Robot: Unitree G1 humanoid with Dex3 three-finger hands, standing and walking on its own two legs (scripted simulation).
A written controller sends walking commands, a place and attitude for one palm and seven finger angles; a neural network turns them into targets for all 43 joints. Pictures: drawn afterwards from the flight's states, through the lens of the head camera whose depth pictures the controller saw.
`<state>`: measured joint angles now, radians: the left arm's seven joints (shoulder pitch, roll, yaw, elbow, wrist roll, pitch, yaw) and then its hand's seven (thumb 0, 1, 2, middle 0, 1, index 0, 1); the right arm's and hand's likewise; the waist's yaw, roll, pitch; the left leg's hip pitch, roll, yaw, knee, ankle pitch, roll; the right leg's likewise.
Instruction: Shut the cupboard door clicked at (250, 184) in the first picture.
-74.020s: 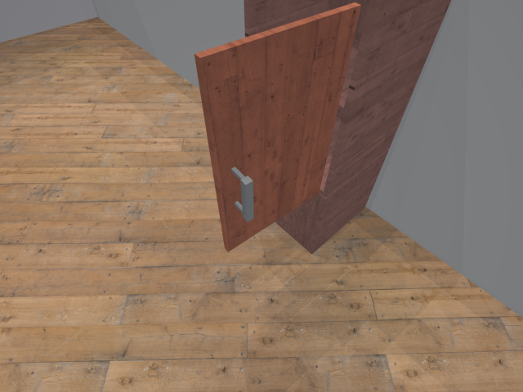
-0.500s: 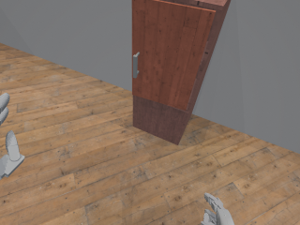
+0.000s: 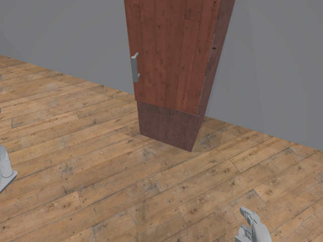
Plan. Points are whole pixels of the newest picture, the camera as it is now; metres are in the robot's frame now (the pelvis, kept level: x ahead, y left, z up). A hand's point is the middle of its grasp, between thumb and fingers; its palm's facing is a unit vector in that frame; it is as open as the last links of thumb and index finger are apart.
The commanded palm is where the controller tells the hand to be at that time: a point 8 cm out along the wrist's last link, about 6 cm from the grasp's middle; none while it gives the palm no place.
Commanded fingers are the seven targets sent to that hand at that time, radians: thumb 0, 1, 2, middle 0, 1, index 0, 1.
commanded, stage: stop stepping back and stand still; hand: left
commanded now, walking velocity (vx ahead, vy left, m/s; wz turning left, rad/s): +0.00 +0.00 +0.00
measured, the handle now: (136, 67) +0.91 +0.14 -0.08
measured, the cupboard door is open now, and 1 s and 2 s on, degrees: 5 5 5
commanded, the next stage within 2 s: let the arm hang, fingers relaxed in 0.08 s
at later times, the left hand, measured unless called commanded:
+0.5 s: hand out of the picture +0.02 +0.19 -0.17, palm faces +0.04 -0.98 -0.18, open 7.1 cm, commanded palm none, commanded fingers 0.00 0.90 0.90 -0.20 -0.30 -0.20 -0.30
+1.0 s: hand out of the picture -0.05 +0.22 -0.16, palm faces +0.03 -0.97 -0.23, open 7.4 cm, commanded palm none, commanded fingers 0.00 0.90 0.90 -0.20 -0.30 -0.20 -0.30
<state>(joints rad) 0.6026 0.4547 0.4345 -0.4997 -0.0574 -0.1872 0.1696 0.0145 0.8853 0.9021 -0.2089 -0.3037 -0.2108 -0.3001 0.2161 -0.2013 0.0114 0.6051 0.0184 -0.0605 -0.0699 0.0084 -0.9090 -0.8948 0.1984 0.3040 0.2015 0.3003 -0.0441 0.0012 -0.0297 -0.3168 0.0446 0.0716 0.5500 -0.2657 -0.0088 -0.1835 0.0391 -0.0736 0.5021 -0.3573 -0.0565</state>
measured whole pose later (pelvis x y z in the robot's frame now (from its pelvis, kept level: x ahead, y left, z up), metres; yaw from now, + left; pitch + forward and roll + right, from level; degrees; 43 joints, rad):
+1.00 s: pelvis -0.04 +0.03 +0.01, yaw +1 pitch -2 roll +0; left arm 0.30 0.19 0.01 1.14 0.01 0.01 0.02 0.00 0.91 0.90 -0.20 -0.30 -0.20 -0.30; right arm 0.27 -0.19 0.00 1.13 -0.01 0.01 -0.02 0.00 -0.91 -0.89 0.20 0.30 0.20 0.30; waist -0.01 0.02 0.02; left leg -0.22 -0.01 0.08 0.38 -0.14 0.04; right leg -0.11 -0.01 -0.07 0.40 -0.26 -0.02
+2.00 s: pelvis +0.00 +0.00 +0.01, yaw +1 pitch -1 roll +1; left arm 0.20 0.24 0.01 1.13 0.01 -0.01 0.02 0.00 0.90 0.90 -0.20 -0.30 -0.20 -0.30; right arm 0.16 -0.26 0.01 1.13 -0.01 0.00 -0.02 0.00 -0.91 -0.89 0.20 0.30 0.20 0.30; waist 0.00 0.01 0.03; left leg -0.15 0.01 0.07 0.34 -0.17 0.00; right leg -0.01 0.02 -0.08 0.30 -0.27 -0.05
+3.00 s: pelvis +0.04 +0.01 +0.01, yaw +37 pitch +1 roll +3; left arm 0.26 0.20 0.05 0.90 0.03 -0.01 0.01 0.01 0.90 0.90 -0.20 -0.30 -0.20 -0.30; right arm 0.16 -0.27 -0.08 0.89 -0.02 0.06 0.04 0.00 -0.91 -0.90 0.19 0.30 0.20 0.30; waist -0.01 -0.01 0.10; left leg -0.43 0.03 0.07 0.82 -0.41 -0.03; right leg -0.13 -0.14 -0.20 0.49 -0.36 0.02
